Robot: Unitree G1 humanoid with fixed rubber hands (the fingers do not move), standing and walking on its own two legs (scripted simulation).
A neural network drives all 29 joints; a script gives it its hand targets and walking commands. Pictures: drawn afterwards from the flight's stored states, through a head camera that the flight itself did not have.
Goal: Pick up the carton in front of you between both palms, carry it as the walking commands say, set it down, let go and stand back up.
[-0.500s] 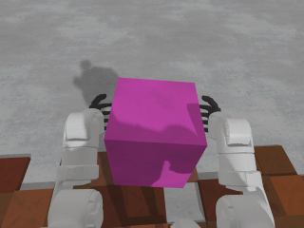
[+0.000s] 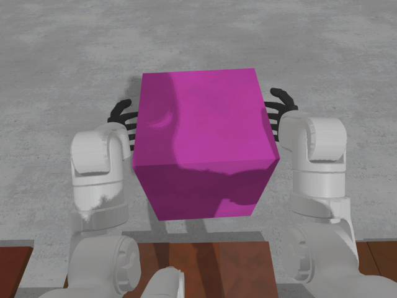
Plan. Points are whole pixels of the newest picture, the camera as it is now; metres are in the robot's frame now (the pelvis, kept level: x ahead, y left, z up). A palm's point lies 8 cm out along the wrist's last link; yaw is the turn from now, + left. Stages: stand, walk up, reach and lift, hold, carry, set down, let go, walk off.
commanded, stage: carry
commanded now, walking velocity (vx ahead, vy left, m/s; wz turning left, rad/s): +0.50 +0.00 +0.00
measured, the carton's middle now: (202, 151) +0.38 +0.01 +0.07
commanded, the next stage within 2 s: none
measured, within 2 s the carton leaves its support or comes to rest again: neither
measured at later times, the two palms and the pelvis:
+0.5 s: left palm (151, 56) +0.67 +0.15 +0.12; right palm (267, 55) +0.64 -0.15 +0.13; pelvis +0.30 +0.03 +0.04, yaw -1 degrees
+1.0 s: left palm (172, 19) +0.93 +0.11 +0.10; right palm (261, 13) +0.95 -0.19 +0.10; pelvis +0.59 -0.05 -0.01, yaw +0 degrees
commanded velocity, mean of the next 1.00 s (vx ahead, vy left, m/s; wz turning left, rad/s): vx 0.50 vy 0.00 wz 0.00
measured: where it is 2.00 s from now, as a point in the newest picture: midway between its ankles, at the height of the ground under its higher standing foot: (213, 126)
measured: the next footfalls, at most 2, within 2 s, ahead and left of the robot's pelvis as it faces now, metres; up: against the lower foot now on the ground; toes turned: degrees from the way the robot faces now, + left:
left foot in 0.18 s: +0.33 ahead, +0.10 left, +0.04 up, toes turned +4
right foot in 0.70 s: +0.58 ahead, -0.10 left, -0.01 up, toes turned -5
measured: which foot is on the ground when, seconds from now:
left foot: up 0.00-0.16, down 0.18-0.72, up 0.74-1.00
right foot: down 0.00-0.18, up 0.20-0.68, down 0.70-1.00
